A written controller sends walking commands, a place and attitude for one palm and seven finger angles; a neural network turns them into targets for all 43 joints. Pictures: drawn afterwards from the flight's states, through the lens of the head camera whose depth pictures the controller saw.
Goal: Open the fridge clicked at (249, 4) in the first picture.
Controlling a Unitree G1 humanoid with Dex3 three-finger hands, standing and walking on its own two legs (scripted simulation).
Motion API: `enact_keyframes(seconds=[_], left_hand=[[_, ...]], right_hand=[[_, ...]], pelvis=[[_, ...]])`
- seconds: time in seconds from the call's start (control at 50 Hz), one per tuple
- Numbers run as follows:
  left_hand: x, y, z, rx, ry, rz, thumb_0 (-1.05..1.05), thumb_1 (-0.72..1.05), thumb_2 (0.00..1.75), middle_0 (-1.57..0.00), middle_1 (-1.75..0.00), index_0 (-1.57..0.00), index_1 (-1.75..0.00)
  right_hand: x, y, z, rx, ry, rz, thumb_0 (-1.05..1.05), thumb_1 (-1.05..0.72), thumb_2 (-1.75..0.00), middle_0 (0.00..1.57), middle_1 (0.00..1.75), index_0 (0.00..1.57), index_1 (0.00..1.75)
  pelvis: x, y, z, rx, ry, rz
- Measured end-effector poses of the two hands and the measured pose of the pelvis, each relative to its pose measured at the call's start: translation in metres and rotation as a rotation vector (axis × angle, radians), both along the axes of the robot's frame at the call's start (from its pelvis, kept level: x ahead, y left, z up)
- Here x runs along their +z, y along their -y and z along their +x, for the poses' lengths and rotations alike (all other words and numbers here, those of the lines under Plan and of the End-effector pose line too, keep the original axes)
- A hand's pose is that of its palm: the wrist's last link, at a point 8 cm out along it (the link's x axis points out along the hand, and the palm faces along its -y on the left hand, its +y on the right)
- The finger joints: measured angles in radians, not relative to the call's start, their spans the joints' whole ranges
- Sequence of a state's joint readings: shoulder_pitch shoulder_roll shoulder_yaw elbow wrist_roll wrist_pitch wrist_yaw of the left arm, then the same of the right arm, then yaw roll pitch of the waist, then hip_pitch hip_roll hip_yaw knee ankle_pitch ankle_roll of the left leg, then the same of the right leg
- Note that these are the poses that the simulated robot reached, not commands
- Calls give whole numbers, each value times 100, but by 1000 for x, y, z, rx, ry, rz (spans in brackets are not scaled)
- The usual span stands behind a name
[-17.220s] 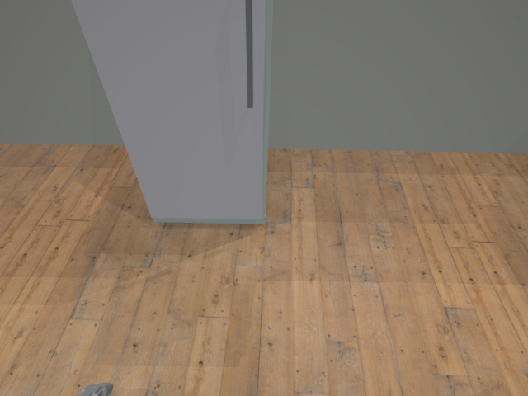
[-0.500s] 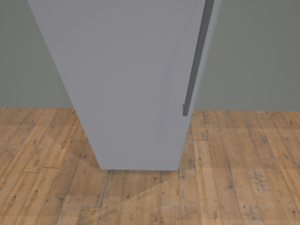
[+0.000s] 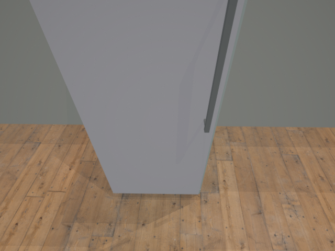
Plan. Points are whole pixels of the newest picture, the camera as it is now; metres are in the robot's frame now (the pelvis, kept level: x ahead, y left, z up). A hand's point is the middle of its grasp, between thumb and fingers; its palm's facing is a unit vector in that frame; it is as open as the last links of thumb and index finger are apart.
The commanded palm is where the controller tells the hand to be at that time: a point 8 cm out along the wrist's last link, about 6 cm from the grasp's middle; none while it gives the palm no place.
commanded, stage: shuffle to correct the standing spot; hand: right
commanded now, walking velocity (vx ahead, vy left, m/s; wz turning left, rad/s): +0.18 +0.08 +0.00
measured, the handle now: (216, 73) +0.55 -0.11 +0.16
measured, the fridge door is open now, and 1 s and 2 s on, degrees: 0 0 0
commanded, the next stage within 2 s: come to a stop and stand still in 0.20 s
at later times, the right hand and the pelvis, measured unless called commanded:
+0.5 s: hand out of the picture +0.05 -0.16 -0.19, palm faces +0.03 +0.99 -0.13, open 7.4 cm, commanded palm none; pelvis +0.09 -0.01 -0.01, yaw +0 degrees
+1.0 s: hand out of the picture +0.16 -0.17 -0.19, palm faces +0.10 +0.98 -0.17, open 7.3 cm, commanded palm none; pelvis +0.08 +0.01 -0.02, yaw -3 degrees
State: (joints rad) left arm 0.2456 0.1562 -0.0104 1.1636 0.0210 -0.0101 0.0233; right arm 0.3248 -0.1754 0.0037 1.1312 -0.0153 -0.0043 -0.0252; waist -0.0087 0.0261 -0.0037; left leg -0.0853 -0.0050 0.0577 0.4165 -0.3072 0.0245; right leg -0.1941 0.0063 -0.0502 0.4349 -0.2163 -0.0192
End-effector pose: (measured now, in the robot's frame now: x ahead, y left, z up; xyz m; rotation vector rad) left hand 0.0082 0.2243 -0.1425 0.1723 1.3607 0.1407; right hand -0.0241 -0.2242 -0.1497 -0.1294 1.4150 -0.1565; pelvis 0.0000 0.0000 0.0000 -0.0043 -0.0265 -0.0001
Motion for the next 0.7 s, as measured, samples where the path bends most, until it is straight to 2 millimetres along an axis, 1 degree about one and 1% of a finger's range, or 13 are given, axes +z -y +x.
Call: enact_keyframes(seconds=[0.12,0.2,0.24,0.28,0.32,0.36,0.4,0.44,0.5,0.56,0.6,0.64,0.7], left_hand=[[-7,12,-14,37,-68,-26,1,91,90,-20,-30,-20,-30],[-10,18,-15,55,-112,-30,1,91,90,-20,-30,-20,-30],[-11,20,-11,57,-130,-25,1,91,90,-20,-30,-20,-30],[-12,23,-2,53,-142,-16,1,91,90,-20,-30,-20,-30],[-12,27,13,53,-139,-5,1,91,90,-20,-30,-20,-30],[-10,30,28,70,-102,8,1,91,90,-20,-30,-20,-30],[-7,34,37,91,-71,19,1,91,90,-20,-30,-20,-30],[-3,38,38,103,-78,18,0,91,90,-20,-30,-20,-30],[0,43,34,103,-132,-3,0,91,90,-20,-30,-20,-30],[-1,41,32,109,-186,-28,0,90,90,-20,-30,-20,-30],[-4,35,33,118,-207,-40,0,90,90,-20,-30,-20,-30],[-11,25,38,123,-218,-48,0,90,90,-20,-30,-20,-30],[-25,3,53,126,-209,-51,0,90,90,-20,-30,-20,-30]], right_hand=[[-9,-18,-13,-29,-67,49,0,-91,-90,19,30,20,30],[-14,-28,-18,-56,-118,73,0,-91,-90,20,30,20,30],[-17,-31,-20,-73,-143,84,0,-91,-90,20,30,20,30],[-21,-32,-22,-91,-168,94,0,-91,-90,20,30,20,30],[-25,-31,-21,-101,-199,105,0,-91,-90,20,30,20,30],[-25,-30,-15,-87,-235,116,0,-91,-90,20,30,20,30],[-22,-25,1,-57,-251,112,0,-91,-90,20,30,20,30],[-19,-18,27,-34,-226,94,0,-91,-90,20,30,20,30],[-15,-9,77,-17,-129,60,0,-91,-90,20,30,20,30],[-11,0,126,0,-25,10,1,-93,-90,20,30,20,30],[-8,6,154,9,33,-27,1,-94,-90,20,30,20,30],[-5,8,179,16,90,-61,1,-94,-90,19,30,20,30],[-4,7,205,23,171,-106,1,-93,-90,19,30,19,30]], pelvis=[[-6,-1,17,2,-9,1],[-11,-2,32,-1,-18,13],[-14,0,41,-8,-23,23],[-18,2,51,-21,-28,33],[-21,6,63,-22,-32,25],[-21,10,73,1,-33,12],[-18,12,81,14,-29,16],[-13,13,87,15,-24,23],[-7,11,94,3,-21,29],[-6,4,101,-7,-16,25],[-8,-3,107,-10,-10,21],[-12,-11,114,-12,-2,16],[-22,-23,122,-23,4,0]])
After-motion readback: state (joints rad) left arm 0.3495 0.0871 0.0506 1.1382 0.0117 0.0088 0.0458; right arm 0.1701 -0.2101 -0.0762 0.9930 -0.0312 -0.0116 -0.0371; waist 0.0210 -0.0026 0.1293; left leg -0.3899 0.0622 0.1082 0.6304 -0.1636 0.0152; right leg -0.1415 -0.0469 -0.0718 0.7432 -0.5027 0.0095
